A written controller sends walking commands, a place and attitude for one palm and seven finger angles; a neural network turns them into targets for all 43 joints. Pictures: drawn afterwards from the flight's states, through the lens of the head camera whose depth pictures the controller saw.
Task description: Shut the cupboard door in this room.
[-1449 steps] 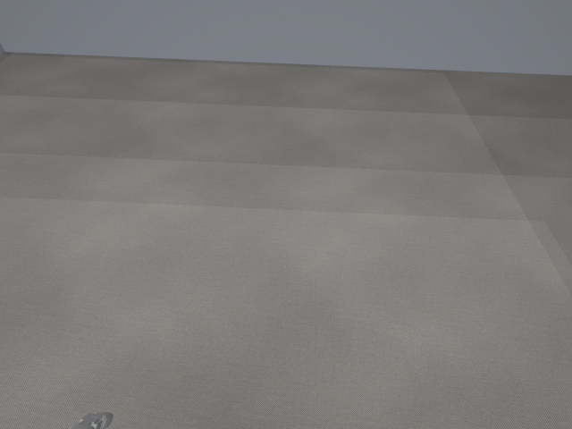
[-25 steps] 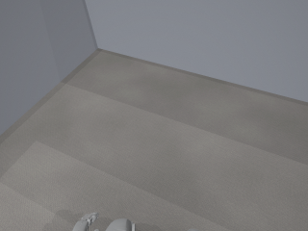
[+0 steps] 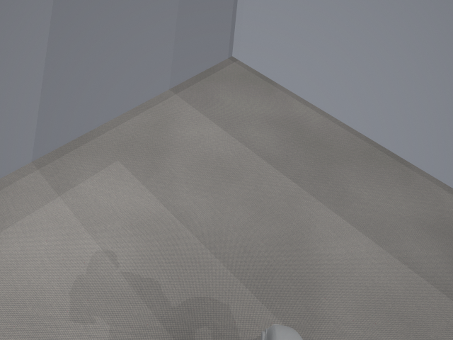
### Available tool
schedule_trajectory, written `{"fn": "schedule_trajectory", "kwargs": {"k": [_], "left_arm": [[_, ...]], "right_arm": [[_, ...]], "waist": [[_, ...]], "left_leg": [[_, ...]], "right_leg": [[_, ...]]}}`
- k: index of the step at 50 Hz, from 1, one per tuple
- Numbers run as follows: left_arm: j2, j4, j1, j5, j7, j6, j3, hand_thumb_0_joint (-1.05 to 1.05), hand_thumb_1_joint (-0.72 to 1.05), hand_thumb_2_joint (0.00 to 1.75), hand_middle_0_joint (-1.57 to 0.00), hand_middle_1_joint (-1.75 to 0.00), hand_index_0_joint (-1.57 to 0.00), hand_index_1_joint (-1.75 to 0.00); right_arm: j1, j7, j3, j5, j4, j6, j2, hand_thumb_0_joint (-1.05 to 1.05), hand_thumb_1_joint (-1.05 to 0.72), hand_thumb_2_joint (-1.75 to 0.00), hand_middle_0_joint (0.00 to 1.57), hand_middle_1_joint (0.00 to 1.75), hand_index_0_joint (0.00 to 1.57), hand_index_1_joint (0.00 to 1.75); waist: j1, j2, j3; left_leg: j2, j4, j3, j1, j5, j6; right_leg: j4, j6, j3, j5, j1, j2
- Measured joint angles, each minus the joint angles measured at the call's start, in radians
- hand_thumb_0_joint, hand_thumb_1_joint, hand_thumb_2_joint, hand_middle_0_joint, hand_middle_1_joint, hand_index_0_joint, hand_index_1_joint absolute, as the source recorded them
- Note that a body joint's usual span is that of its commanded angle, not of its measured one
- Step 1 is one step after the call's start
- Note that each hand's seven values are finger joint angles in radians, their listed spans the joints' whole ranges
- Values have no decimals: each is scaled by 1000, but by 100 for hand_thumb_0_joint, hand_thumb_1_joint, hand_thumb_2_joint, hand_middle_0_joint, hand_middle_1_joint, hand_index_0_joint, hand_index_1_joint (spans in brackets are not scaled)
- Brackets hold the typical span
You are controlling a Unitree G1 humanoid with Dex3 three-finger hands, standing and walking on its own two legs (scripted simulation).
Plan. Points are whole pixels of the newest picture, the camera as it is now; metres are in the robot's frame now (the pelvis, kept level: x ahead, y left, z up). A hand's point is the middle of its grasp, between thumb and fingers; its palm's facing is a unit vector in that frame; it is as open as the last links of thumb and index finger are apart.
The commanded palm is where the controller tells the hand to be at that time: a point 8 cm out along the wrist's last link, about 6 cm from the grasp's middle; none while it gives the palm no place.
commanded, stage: walk to a spot facing it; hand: left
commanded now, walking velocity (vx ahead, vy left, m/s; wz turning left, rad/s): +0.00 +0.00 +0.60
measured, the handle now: out of the picture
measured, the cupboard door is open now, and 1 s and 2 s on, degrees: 80 80 80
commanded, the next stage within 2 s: none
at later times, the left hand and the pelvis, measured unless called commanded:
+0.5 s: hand out of the picture +0.03 +0.14 -0.15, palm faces +0.30 -0.92 -0.27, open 7.4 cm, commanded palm none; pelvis -0.01 -0.07 +0.00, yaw +19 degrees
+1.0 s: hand out of the picture -0.09 +0.19 -0.16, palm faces +0.60 -0.74 -0.29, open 7.4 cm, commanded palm none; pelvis -0.02 -0.04 +0.00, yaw +37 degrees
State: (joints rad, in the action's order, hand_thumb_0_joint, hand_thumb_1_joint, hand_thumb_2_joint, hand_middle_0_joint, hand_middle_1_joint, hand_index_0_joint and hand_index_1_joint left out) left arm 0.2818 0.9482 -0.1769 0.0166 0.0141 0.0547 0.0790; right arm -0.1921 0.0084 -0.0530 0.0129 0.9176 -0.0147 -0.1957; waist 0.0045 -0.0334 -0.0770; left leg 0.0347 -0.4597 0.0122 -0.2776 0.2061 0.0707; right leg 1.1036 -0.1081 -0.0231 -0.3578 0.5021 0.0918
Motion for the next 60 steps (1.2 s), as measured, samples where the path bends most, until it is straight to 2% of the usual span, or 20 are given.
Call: {"fn": "schedule_trajectory", "kwargs": {"k": [5, 10, 13, 14, 15, 17, 20, 23, 28, 33, 36, 37, 39, 41, 44, 49, 55, 56, 58, 60], "left_arm": [[-14, -3, 22, -5, 6, 3, -7, 1, 91, 90, -20, -30, -20, -30], [-44, -27, 63, -12, 9, -4, -21, 1, 91, 90, -20, -30, -20, -30], [-62, -54, 75, -16, 7, -20, -32, 1, 91, 90, -20, -30, -20, -30], [-65, -66, 72, -13, 7, -29, -36, 1, 91, 90, -20, -30, -20, -30], [-75, -71, 71, -7, 9, -37, -39, 1, 90, 90, -20, -30, -20, -30], [-92, -80, 59, -3, 11, -41, -48, 0, 90, 90, -20, -30, -20, -30], [-108, -80, 32, -1, 12, -39, -54, 0, 90, 90, -21, -30, -20, -30], [-114, -72, 15, 2, 11, -45, -57, 0, 90, 90, -21, -30, -20, -30], [-109, -62, -13, 8, 6, -52, -59, 0, 90, 90, -21, -30, -20, -30], [-76, -45, -42, 13, 2, -45, -48, 0, 90, 90, -21, -30, -21, -30], [-41, -32, -64, 7, 0, -35, -32, 0, 90, 90, -21, -30, -21, -30], [-25, -26, -68, 4, -2, -29, -25, 0, 90, 90, -21, -30, -21, -30], [5, -10, -56, 2, 4, -3, -14, 1, 90, 90, -21, -30, -20, -30], [17, 3, -40, -1, 9, 15, -8, 1, 90, 90, -21, -30, -20, -30], [22, -5, -17, -2, 2, 13, -4, 1, 91, 90, -20, -30, -20, -30], [9, -39, 11, -2, -5, 2, -9, 1, 91, 90, -20, -30, -20, -30], [-27, -65, 16, 2, -29, -23, -27, 1, 91, 90, -20, -30, -20, -30], [-32, -72, 10, 3, -33, -35, -30, 1, 91, 90, -20, -30, -20, -30], [-54, -77, 1, 8, -31, -62, -40, 1, 90, 90, -20, -30, -20, -30], [-74, -79, -27, 7, -24, -79, -49, 0, 90, 90, -20, -30, -20, -30]], "right_arm": [[-8, 3, -3, 3, 11, -7, 12, 0, -90, -90, 20, 30, 20, 30], [-11, 4, -16, 7, 22, -21, 0, 0, -90, -90, 20, 30, 20, 30], [-15, 6, -28, 5, 27, -34, -16, 0, -90, -90, 20, 30, 20, 30], [-19, 8, -33, 2, 26, -38, -22, 0, -90, -90, 20, 30, 20, 30], [-15, 8, -40, -1, 30, -43, -31, 0, -90, -90, 20, 30, 20, 30], [-11, 10, -52, 1, 34, -55, -48, 0, -90, -90, 20, 30, 20, 30], [-4, 20, -62, 6, 36, -64, -71, 0, -91, -90, 20, 30, 20, 30], [-1, 24, -63, 5, 35, -64, -83, 0, -91, -90, 20, 30, 19, 30], [20, 23, -53, 2, 44, -74, -89, 0, -91, -90, 20, 30, 19, 30], [68, 23, -33, -4, 35, -66, -81, 0, -91, -90, 20, 30, 19, 29], [86, 25, -22, -4, 9, -46, -76, 0, -91, -90, 20, 30, 19, 29], [92, 26, -22, -2, 1, -35, -71, 0, -91, -90, 20, 30, 19, 29], [104, 23, -15, -4, -10, -17, -54, 0, -91, -90, 20, 30, 19, 30], [102, 13, -10, -2, -19, -9, -46, 0, -91, -90, 20, 30, 19, 30], [93, 5, -3, 1, -19, -10, -37, 0, -91, -90, 20, 30, 20, 30], [69, 11, 1, 3, -14, -16, -27, 0, -90, -90, 20, 30, 20, 30], [14, 17, -9, 9, -1, -21, -31, 0, -90, -90, 20, 30, 20, 30], [0, 16, -12, 8, 2, -22, -34, 0, -90, -90, 20, 30, 20, 30], [-21, 12, -24, 3, 18, -27, -48, 0, -90, -90, 20, 30, 20, 30], [-32, 19, -31, 7, 42, -40, -57, 0, -90, -90, 20, 30, 20, 30]], "waist": [[-16, 13, -2], [-40, 45, -7], [-47, 64, -2], [-43, 67, 5], [-40, 79, 0], [-42, 88, -3], [-45, 86, -5], [-49, 73, -10], [-32, 47, -23], [-1, 22, -40], [9, 8, -34], [11, -4, -33], [21, -27, -43], [21, -16, -43], [21, -1, -40], [13, 14, -24], [-18, 53, 13], [-21, 60, 23], [-23, 92, 28], [-14, 95, 36]], "left_leg": [[30, 9, -52, -8, -16, -7], [47, -17, -116, -38, -22, -29], [58, -57, -158, -70, -15, -54], [65, -87, -168, -89, -4, -65], [63, -150, -170, -113, 66, -76], [62, -346, -137, -176, 198, -91], [31, -612, -78, -245, 190, -114], [-13, -707, -50, -255, 158, -140], [-61, -598, -27, -190, 200, -160], [-70, -354, 24, -84, 231, -146], [-62, -141, 64, 4, 105, -122], [-51, -121, 66, 9, 115, -84], [-34, -157, 57, -7, 137, -52], [-34, -147, 30, -4, 128, -47], [-27, -89, -6, 18, 88, -49], [-7, -33, -56, 32, 51, -52], [5, -74, -125, 11, 79, -76], [9, -108, -139, -4, 99, -81], [4, -260, -151, -60, 224, -74], [3, -469, -110, -138, 260, -75]], "right_leg": [[-103, 0, 22, -49, -51, -13], [-265, 16, 30, -93, -114, -44], [-456, 33, 19, -22, -191, -64], [-538, 56, 11, 29, -222, -63], [-542, 85, -2, 53, -225, -68], [-532, 115, -31, 45, -237, -58], [-570, 123, -67, 47, -274, -37], [-597, 125, -105, 56, -299, -16], [-599, 119, -168, 47, -313, 23], [-555, 98, -226, 20, -303, 63], [-475, 72, -262, -24, -278, 93], [-408, 63, -247, -48, -247, 107], [-230, 43, -155, -170, -172, 93], [-89, 30, -94, -193, -108, 57], [-13, 20, -46, -125, -49, 31], [-91, 11, -4, -66, -34, 13], [-393, 27, -28, -67, -155, -32], [-476, 32, -40, -44, -198, -43], [-505, 88, -81, 34, -227, -54], [-508, 120, -110, 10, -258, -41]]}}
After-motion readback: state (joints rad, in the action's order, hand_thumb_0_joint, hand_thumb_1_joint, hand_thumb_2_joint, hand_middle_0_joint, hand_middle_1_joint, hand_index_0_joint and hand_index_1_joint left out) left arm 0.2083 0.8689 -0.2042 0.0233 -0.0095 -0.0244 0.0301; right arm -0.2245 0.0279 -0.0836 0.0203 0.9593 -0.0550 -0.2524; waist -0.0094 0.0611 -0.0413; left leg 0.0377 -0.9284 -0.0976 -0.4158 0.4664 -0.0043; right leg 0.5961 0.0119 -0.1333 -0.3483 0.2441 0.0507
